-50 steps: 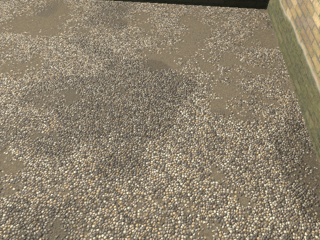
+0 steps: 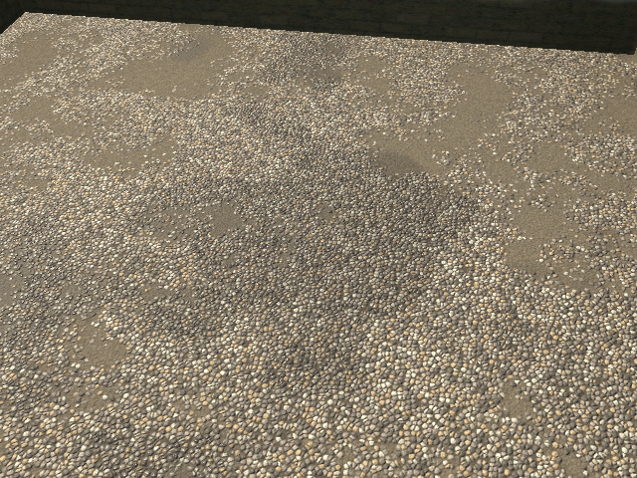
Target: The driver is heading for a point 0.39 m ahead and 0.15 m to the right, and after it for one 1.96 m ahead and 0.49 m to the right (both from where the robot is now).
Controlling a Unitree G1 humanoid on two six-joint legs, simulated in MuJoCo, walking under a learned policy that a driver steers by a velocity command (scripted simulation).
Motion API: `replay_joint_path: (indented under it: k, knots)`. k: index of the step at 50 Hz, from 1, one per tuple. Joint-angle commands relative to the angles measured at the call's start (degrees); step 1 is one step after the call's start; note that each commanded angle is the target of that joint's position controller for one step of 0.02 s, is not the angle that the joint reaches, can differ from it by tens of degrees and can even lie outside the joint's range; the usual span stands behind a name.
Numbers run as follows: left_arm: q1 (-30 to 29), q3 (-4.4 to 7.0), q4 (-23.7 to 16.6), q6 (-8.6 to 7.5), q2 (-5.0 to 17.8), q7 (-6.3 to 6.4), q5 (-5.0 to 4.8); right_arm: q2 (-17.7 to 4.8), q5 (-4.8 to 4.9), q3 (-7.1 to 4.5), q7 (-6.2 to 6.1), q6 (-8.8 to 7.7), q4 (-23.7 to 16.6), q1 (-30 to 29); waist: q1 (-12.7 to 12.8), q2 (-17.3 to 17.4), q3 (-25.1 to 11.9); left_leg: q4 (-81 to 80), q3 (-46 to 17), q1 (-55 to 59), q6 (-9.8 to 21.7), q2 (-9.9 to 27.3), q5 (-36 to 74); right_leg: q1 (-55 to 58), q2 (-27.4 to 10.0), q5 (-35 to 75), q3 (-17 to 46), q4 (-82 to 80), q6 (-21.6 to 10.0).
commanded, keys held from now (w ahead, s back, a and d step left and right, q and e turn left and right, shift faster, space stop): w+e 1.00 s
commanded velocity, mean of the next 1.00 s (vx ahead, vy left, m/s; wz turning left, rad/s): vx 0.50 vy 0.00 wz -0.55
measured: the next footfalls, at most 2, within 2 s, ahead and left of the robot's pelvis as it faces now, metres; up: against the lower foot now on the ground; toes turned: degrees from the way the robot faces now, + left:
left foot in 1.40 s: +0.02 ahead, +0.00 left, +0.00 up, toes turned -33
right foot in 1.72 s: -0.05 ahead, -0.20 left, +0.00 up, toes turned -33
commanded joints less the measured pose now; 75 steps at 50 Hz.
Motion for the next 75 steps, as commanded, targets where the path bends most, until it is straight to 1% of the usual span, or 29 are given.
replay_joint_path:
  k: [1, 3, 10, 13, 24, 33, 38, 40, 42, 44, 45, 46, 49, 52, 54, 55, 56, 57, 59, 60, 62, 64, 67, 69, 70, 71, 72, 73, 75]
  knots:
    - [-2.4, 1.60, -4.7, -0.46, 5.1, 0.24, -0.40, -5.8, -0.31, -2.22, -0.45, -0.96, -6.2, -4.1, 0.2, -1.3, -5.1, -4.4, -2.4, 3.9, -0.7, 4.2, 25.3, -0.9, 0.2, 24.9, 1.9, -1.8, -3.4]
    - [-3.2, 1.65, -5.2, 0.03, 5.0, 0.05, -0.43, -5.1, -0.94, -2.15, -0.46, -0.98, -6.4, -3.9, 0.4, -0.9, -5.5, -4.2, -0.9, 4.4, -1.3, 4.3, 24.5, -1.6, 0.4, 26.5, 3.3, -1.5, -3.6]
    - [-4.7, 2.08, -5.9, 1.05, 6.2, -0.11, -0.80, -4.9, -0.88, -2.83, 0.08, -0.95, -7.7, -4.9, 1.2, -2.1, -4.9, -2.3, 3.5, 6.0, -2.8, 4.1, 17.3, -6.8, 0.9, 29.0, 7.9, -2.8, -4.8]
    - [-6.2, 1.75, -7.4, 1.02, 5.7, -0.86, -0.75, -4.6, -0.68, -2.73, 0.57, -2.03, -7.9, -5.2, 1.4, -1.3, -4.9, -3.1, 3.4, 9.0, -3.0, 5.6, 15.2, -11.6, 1.4, 24.2, 8.9, -3.8, -4.4]
    - [-6.1, 2.29, -8.7, 1.09, 6.4, -0.49, -1.40, -3.9, -0.72, -3.06, 0.97, -2.40, -8.6, -5.5, 2.7, -3.5, -4.4, -3.0, 6.3, 13.7, -2.9, 6.2, 6.8, -19.6, 2.3, 20.5, 14.8, -7.2, -5.6]
    - [-3.6, 2.53, -8.2, 0.39, 5.1, 0.11, -1.80, -5.0, -0.44, -4.18, 1.14, -1.35, -7.4, -5.3, 3.4, 0.3, -4.9, -4.4, 7.0, 15.7, -1.4, 12.5, 5.4, -23.9, 4.6, 16.2, 10.2, -3.2, -5.5]
    - [-1.0, 3.04, -7.6, 0.38, 7.4, -0.14, -1.71, -4.5, 0.13, -4.15, 1.75, -0.73, -8.2, -7.3, 4.7, -5.4, -2.8, 1.2, 9.9, 13.6, -3.2, 5.2, -3.2, -26.1, 3.8, 19.2, 20.1, -9.9, -7.2]
    - [-3.1, 3.19, -8.1, 0.43, 8.4, 0.04, -1.01, -3.6, 0.14, -3.87, 1.71, -0.92, -8.1, -5.1, 2.5, -8.3, -2.6, 1.7, 8.3, 15.2, -3.4, 3.0, -4.3, -28.4, 3.7, 17.9, 23.4, -12.2, -7.4]
    - [-6.6, 3.54, -9.5, 0.34, 7.9, 0.29, -1.58, -4.5, -0.39, -4.13, 0.98, -2.04, -7.2, -1.5, -0.3, -5.6, -3.8, -1.4, 5.1, 20.6, -2.3, 6.3, 0.8, -32.2, 4.2, 14.1, 21.6, -10.4, -5.9]
    - [-5.0, 2.87, -9.4, -0.58, 4.1, 0.81, -2.30, -6.4, -1.33, -5.05, 0.35, -1.77, -5.9, -0.4, -0.3, 4.0, -5.8, -7.9, -0.3, 26.1, 1.1, 17.5, 6.8, -35.9, 7.0, 6.5, 11.5, -0.6, -3.5]
    - [-7.1, 3.08, -9.5, -0.65, 4.3, 0.93, -1.83, -7.6, -1.48, -5.47, -0.14, -1.67, -5.6, -0.5, -1.7, 8.3, -5.1, -13.2, -3.6, 20.3, 3.6, 24.1, 8.5, -33.5, 6.1, 3.0, 6.4, 9.8, -2.9]
    - [-9.0, 3.93, -9.4, -0.51, 7.1, 0.91, -0.39, -7.5, -0.93, -4.96, -0.25, -1.93, -5.5, 1.1, -3.7, 6.8, -3.2, -17.1, -5.4, 11.9, 5.3, 26.6, 8.7, -29.8, 3.4, 1.7, 4.1, 14.8, -2.0]
    - [-8.4, 3.73, -9.2, -0.66, 6.1, 0.01, -1.15, -7.4, -0.38, -4.39, -0.05, -2.87, -4.1, -1.9, 0.4, 5.7, -1.5, -20.6, -1.2, 3.6, 4.0, 26.2, -4.5, -25.0, -1.0, 4.6, 0.3, 17.6, -1.1]
    - [-3.2, 3.28, -6.7, -0.74, 4.3, 0.07, -1.12, -6.3, 0.50, -4.00, 0.36, -2.95, -4.1, -6.0, 4.8, 4.2, -2.2, -15.5, 7.4, -3.4, 0.9, 22.4, -6.3, -13.5, -1.7, 8.0, -3.9, 11.3, -2.0]
    - [5.2, 3.22, -3.5, -0.80, 3.5, 0.81, -0.67, -6.0, 1.01, -4.31, 1.10, -1.21, -4.7, -7.8, 8.6, -0.5, -4.2, -3.7, 13.2, -9.2, -2.4, 16.4, -11.9, -2.0, 0.8, 8.8, -3.5, 3.0, -5.3]
    - [8.8, 3.45, -2.3, -0.81, 5.9, 0.97, -0.50, -5.2, 0.85, -4.14, 1.94, 0.00, -5.6, -7.1, 9.0, -12.3, -2.4, 14.9, 17.7, -14.6, -3.9, 8.8, -18.2, -1.5, -1.8, 15.8, 7.0, -4.2, -9.1]
    - [8.6, 5.31, -3.9, -1.10, 13.1, 1.31, -2.23, -4.9, 0.56, -3.91, 3.03, 0.99, -10.6, -10.5, 10.6, -23.5, -1.4, 28.8, 8.5, -30.1, -7.0, -0.1, -25.3, 0.6, -8.5, 14.7, 34.7, -13.7, -17.1]
    - [4.5, 6.13, -6.0, -1.33, 14.7, 2.16, -2.04, -5.6, 0.83, -3.86, 2.85, 0.53, -11.6, -13.2, 9.9, -17.9, -3.4, 34.3, -2.3, -33.2, -8.4, 0.5, -16.7, -0.6, -12.3, 5.2, 40.5, -18.9, -18.9]
    - [-5.7, 4.81, -7.6, -1.03, 10.5, 2.87, -0.33, -6.3, 0.16, -3.96, 1.97, -1.70, -10.4, -9.1, 2.5, -12.9, -4.6, 36.9, -4.4, -31.1, -8.5, 0.9, -4.3, -7.8, -9.9, -8.2, 34.7, -19.9, -15.4]
    - [-9.7, 4.07, -8.8, -1.61, 8.3, 2.59, 0.07, -5.1, -0.24, -3.65, 0.68, -1.84, -9.1, -5.4, -0.2, -11.0, -6.4, 36.5, -3.9, -27.1, -8.3, 1.5, -0.7, -10.6, -9.0, -3.1, 30.0, -18.2, -14.2]
    - [-10.5, 2.80, -9.2, -2.63, 4.8, 1.82, 0.33, -4.6, -0.90, -3.68, 0.18, -1.04, -7.4, -2.7, -0.3, -8.4, -9.3, 34.0, -1.4, -17.2, -8.3, 0.9, 1.0, -15.7, -6.4, 4.1, 23.7, -18.1, -13.0]
    - [-7.6, 3.07, -7.9, -3.16, 5.8, 1.15, 0.72, -4.1, -0.17, -3.00, 0.28, -0.52, -7.7, -3.4, 0.8, -6.0, -9.7, 21.1, -0.6, -11.9, -7.1, 1.4, -3.9, -13.8, -5.2, 6.7, 20.4, -18.2, -11.5]
    - [-4.1, 3.61, -6.4, -1.89, 7.0, 0.19, 0.95, -2.3, 1.21, -1.79, 1.16, -0.81, -7.3, -3.8, 3.6, -7.0, -7.5, 5.5, 1.2, -2.6, -4.0, 0.5, -7.1, -13.2, -4.8, 0.8, 21.4, -20.0, -11.0]
    - [-4.8, 3.56, -6.3, -0.52, 6.7, -0.03, -0.39, 0.3, 1.19, -1.08, 1.58, -0.98, -5.1, 2.0, 0.7, -5.1, -5.1, -8.9, 3.3, 8.7, -1.3, -0.2, 2.2, -18.4, -3.6, -7.1, 21.7, -20.4, -8.9]
    - [-5.2, 3.40, -6.5, -0.47, 5.1, 0.06, -1.15, -0.1, 0.22, -1.21, 1.44, -1.27, -4.1, 5.8, -0.7, -1.8, -4.0, -11.9, -1.2, 16.7, 0.5, 2.6, -0.8, -25.1, -1.0, -8.8, 19.6, -14.4, -6.1]
    - [-8.6, 2.38, -8.6, -1.09, 1.3, -0.39, -2.66, -4.1, -1.17, -1.91, 1.24, -1.98, -4.2, 9.5, -2.6, 10.0, -3.5, -16.6, -18.6, 21.2, 4.0, 14.3, -9.1, -34.5, 5.3, -5.6, 10.6, 1.8, -3.0]
    - [-14.2, 3.34, -10.5, -2.22, 5.6, -0.11, -2.23, -9.4, -0.23, -3.86, 0.78, -2.70, -3.6, 10.9, -5.3, 11.5, 2.1, -23.4, -32.2, 13.9, 4.2, 20.0, -7.2, -39.5, 7.2, -0.9, 9.0, 4.3, -1.1]
    - [-14.2, 3.97, -9.9, -2.98, 6.7, -0.16, -2.11, -10.0, 0.07, -4.11, 0.14, -3.27, -4.2, 7.4, -2.3, 7.6, 3.3, -25.1, -33.8, 11.3, 5.1, 20.6, -6.3, -38.1, 5.9, 4.3, 11.8, 6.3, -0.2]
    - [-12.1, 3.67, -7.8, -3.18, 6.4, -0.77, -1.28, -7.2, 1.03, -3.00, 0.41, -4.19, -5.6, 0.9, 2.2, 5.1, 0.9, -26.4, -28.9, 7.0, 5.8, 17.2, -7.5, -30.2, 3.0, 9.7, 7.6, 6.4, 1.5]
Velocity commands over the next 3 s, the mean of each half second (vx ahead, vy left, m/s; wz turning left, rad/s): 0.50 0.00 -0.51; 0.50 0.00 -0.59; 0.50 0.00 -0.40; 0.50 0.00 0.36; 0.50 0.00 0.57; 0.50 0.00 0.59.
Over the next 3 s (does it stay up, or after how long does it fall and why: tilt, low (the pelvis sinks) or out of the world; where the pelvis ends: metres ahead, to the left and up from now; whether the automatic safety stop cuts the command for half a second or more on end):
stays up -0.10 -0.05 0.00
